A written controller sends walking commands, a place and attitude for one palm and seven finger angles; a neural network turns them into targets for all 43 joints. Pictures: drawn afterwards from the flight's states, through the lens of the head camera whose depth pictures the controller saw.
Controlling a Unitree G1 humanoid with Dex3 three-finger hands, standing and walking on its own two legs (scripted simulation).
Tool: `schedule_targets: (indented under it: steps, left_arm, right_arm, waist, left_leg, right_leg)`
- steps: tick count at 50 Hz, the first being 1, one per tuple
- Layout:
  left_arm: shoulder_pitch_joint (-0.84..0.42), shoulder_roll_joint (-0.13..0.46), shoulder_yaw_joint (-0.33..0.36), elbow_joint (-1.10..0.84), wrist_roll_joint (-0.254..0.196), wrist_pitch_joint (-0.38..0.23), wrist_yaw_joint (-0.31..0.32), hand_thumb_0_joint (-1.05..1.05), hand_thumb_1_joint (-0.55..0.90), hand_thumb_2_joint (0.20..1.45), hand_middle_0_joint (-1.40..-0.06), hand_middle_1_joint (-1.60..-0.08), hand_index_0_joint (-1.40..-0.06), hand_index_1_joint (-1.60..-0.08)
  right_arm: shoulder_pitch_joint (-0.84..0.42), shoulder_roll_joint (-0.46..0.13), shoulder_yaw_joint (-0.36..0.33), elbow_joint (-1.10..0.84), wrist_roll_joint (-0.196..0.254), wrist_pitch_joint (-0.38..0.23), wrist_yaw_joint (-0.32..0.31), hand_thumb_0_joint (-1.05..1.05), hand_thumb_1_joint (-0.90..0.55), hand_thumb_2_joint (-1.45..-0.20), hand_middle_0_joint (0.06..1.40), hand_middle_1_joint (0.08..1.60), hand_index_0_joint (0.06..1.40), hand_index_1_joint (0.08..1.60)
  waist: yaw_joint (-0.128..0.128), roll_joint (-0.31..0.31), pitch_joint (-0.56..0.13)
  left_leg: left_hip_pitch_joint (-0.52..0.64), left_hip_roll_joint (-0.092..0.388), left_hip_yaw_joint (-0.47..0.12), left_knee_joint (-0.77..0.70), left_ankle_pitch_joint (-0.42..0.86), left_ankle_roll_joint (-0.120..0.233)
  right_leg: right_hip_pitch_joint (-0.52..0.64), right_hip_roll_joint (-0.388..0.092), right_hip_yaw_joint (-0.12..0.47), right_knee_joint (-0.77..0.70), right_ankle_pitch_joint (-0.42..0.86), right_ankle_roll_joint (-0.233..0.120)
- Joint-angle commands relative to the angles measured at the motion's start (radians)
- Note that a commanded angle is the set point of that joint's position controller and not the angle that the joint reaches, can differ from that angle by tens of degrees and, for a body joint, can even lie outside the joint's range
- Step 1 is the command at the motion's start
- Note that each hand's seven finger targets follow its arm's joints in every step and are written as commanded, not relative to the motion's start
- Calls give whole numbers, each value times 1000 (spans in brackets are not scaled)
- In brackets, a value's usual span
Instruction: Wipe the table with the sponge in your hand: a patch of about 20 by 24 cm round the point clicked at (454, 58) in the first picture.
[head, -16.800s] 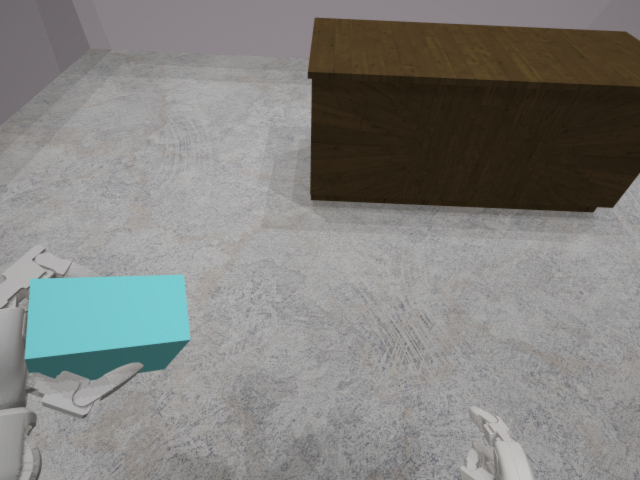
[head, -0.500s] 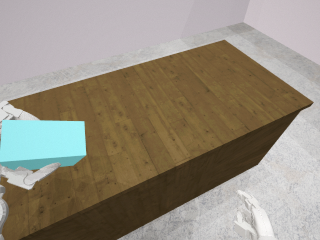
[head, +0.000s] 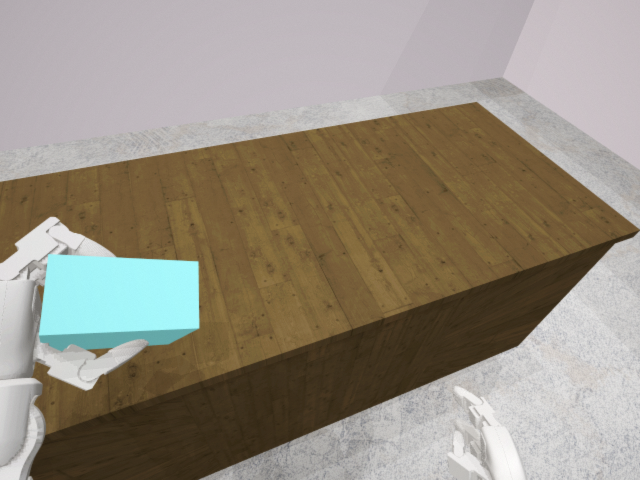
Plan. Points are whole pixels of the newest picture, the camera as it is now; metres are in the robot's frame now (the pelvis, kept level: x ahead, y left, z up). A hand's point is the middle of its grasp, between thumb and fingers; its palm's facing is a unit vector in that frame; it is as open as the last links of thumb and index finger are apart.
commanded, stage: come to a stop and stand still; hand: left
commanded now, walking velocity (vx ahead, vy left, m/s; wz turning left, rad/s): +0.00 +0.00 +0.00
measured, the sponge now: (141, 307) +0.24 +0.21 +0.14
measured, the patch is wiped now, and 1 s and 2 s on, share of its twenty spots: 0.00 0.00 0.00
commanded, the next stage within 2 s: look again from close up in 0.18 s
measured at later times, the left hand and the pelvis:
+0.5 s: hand (71, 327) +0.20 +0.25 +0.16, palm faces +0.42 -0.82 -0.38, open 10.5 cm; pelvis -0.01 +0.00 +0.00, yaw +1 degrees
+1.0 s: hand (87, 338) +0.19 +0.24 +0.15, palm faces +0.41 -0.82 -0.41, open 10.5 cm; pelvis -0.02 -0.02 -0.02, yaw +0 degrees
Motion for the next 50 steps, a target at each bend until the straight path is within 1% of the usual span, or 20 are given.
schedule_targets:
  steps: [1, 13, 15, 19, 21, 30, 32, 34, 36, 38, 39, 40, 41, 42, 43, 45, 46, 48, 49, 50]
  left_arm:
    - [-95, 184, 131, -251, -17, -70, 30, 0, 100, 1300, -1200, -1600, -1200, -1600]
    - [-122, 156, 94, -246, -8, -39, 42, 0, 100, 1300, -1200, -1600, -1200, -1600]
    - [-128, 186, 119, -281, -9, -37, 45, 0, 100, 1300, -1200, -1600, -1200, -1600]
    - [-94, 166, 109, -266, -16, -33, 46, 0, 100, 1300, -1200, -1600, -1200, -1600]
    - [-102, 159, 101, -280, -19, -34, 45, 0, 100, 1300, -1200, -1600, -1200, -1600]
    - [-93, 173, 121, -273, -14, -21, 47, 0, 100, 1300, -1200, -1600, -1200, -1600]
    - [-82, 163, 116, -249, -13, -19, 47, 0, 100, 1300, -1200, -1600, -1200, -1600]
    - [-90, 169, 117, -249, -19, -16, 44, 0, 100, 1300, -1200, -1600, -1200, -1600]
    - [-91, 158, 107, -268, -32, -14, 42, 0, 100, 1300, -1200, -1600, -1200, -1600]
    - [-97, 163, 103, -280, -43, -5, 44, 0, 100, 1300, -1200, -1600, -1200, -1600]
    - [-110, 163, 102, -289, -47, 0, 45, 0, 100, 1300, -1200, -1600, -1200, -1600]
    - [-131, 177, 110, -317, -52, 3, 44, 0, 100, 1300, -1200, -1600, -1200, -1600]
    - [-122, 171, 112, -317, -52, 6, 45, 0, 100, 1300, -1200, -1600, -1200, -1600]
    - [-132, 174, 120, -330, -50, 12, 46, 0, 100, 1300, -1200, -1600, -1200, -1600]
    - [-170, 209, 143, -333, -45, 19, 44, 0, 100, 1300, -1200, -1600, -1200, -1600]
    - [-120, 227, 170, -298, -40, 19, 33, 0, 100, 1300, -1200, -1600, -1200, -1600]
    - [-73, 201, 164, -270, -37, 13, 32, 0, 100, 1300, -1200, -1600, -1200, -1600]
    - [-10, 196, 166, -281, -34, 8, 30, 0, 100, 1300, -1200, -1600, -1200, -1600]
    - [-8, 201, 164, -290, -31, 8, 28, 0, 100, 1300, -1200, -1600, -1200, -1600]
    - [-4, 206, 154, -287, -25, 11, 23, 0, 100, 1300, -1200, -1600, -1200, -1600]
  right_arm:
    - [-87, -132, -62, -162, 1, -45, -13, 0, -900, -900, 200, 300, 200, 300]
    - [-81, -149, -76, -153, 5, -31, -8, 0, -900, -900, 200, 300, 200, 300]
    - [-93, -143, -78, -156, 7, -30, -8, 0, -900, -900, 200, 300, 200, 300]
    - [-87, -143, -76, -151, 5, -29, -7, 0, -900, -900, 200, 300, 200, 300]
    - [-90, -142, -75, -144, 4, -31, -9, 0, -900, -900, 200, 300, 200, 300]
    - [-95, -144, -81, -147, 8, -16, -6, 0, -900, -900, 200, 300, 200, 300]
    - [-91, -140, -81, -145, 9, -13, -5, 0, -900, -900, 200, 300, 200, 300]
    - [-89, -140, -82, -142, 8, -11, -4, 0, -900, -900, 200, 300, 200, 300]
    - [-79, -138, -82, -125, 7, -13, -7, 0, -900, -900, 200, 300, 200, 300]
    - [-64, -136, -82, -102, 5, -8, -10, 0, -900, -900, 200, 300, 200, 300]
    - [-56, -141, -86, -93, 5, -5, -12, 0, -900, -900, 200, 300, 200, 300]
    - [-54, -150, -90, -90, 6, -2, -14, 0, -900, -900, 200, 300, 200, 300]
    - [-63, -153, -88, -96, 6, 0, -16, 0, -900, -900, 200, 300, 200, 300]
    - [-87, -157, -85, -107, 11, 3, -14, 0, -900, -900, 200, 300, 200, 300]
    - [-87, -138, -91, -108, 9, 1, -6, 0, -900, -900, 200, 300, 200, 300]
    - [-82, -137, -98, -108, 16, 1, 15, 0, -900, -900, 200, 300, 200, 300]
    - [-93, -141, -96, -112, 12, 4, 21, 0, -900, -900, 200, 300, 200, 300]
    - [-91, -138, -92, -133, 4, 12, 24, 0, -900, -900, 200, 300, 200, 300]
    - [-89, -142, -93, -142, 1, 19, 25, 0, -900, -900, 200, 300, 200, 300]
    - [-88, -139, -90, -147, 0, 28, 26, 0, -900, -900, 200, 300, 200, 300]
  waist:
    - [-6, 122, -111]
    - [-5, 119, -115]
    - [-8, 102, -127]
    - [-9, 57, -112]
    - [-17, 87, -106]
    - [-8, 145, -105]
    - [-4, 97, -101]
    - [-8, 11, -85]
    - [-25, -13, -109]
    - [-38, -41, -140]
    - [-47, -36, -140]
    - [-56, 16, -153]
    - [-60, 142, -145]
    - [-54, 321, -105]
    - [-57, 315, -54]
    - [-37, 169, -63]
    - [-22, 181, -68]
    - [-1, 228, -131]
    - [6, 216, -155]
    - [6, 132, -162]
  left_leg:
    - [-84, 166, -194, -251, -459, -31]
    - [-40, 148, -160, -217, -447, -44]
    - [-26, 141, -152, -194, -406, -41]
    - [-6, 114, -130, -121, -365, -38]
    - [27, 120, -152, -126, -356, -43]
    - [-67, 150, -162, -217, -463, -37]
    - [-82, 139, -137, -163, -439, -29]
    - [-51, 91, -97, -37, -375, -37]
    - [95, 52, -87, 153, -249, -44]
    - [168, 39, -89, 261, -253, -46]
    - [175, 40, -99, 262, -279, -42]
    - [186, 66, -152, 179, -322, -36]
    - [134, 132, -279, -19, -463, -11]
    - [7, 253, -455, -265, -662, 12]
    - [-123, 292, -502, -355, -689, 13]
    - [-147, 277, -393, -319, -584, 11]
    - [-163, 273, -349, -293, -564, 26]
    - [-197, 250, -265, -233, -541, 13]
    - [-249, 225, -233, -140, -555, -2]
    - [-280, 160, -174, 40, -512, -18]
  right_leg:
    - [102, -18, 39, -20, -124, -12]
    - [71, -9, 38, -37, -175, -23]
    - [80, -21, 51, -52, -166, -26]
    - [14, -45, 97, -113, -237, -40]
    - [-32, -43, 98, -102, -251, -43]
    - [70, 0, 31, -7, -198, -27]
    - [82, -10, 43, -37, -192, -33]
    - [-4, -54, 112, -112, -277, -58]
    - [-191, -126, 207, -174, -380, -112]
    - [-320, -145, 220, -155, -497, -140]
    - [-353, -135, 203, -109, -523, -142]
    - [-349, -98, 153, 8, -486, -125]
    - [-320, -16, 87, 181, -435, -77]
    - [-249, 87, -20, 435, -350, -23]
    - [-202, 94, 4, 614, -291, -16]
    - [-172, 66, 14, 623, -226, -18]
    - [-126, 40, 8, 502, -223, -30]
    - [77, 51, -43, 229, -257, -55]
    - [199, 55, -46, 122, -240, -68]
    - [260, 28, -2, 17, -214, -86]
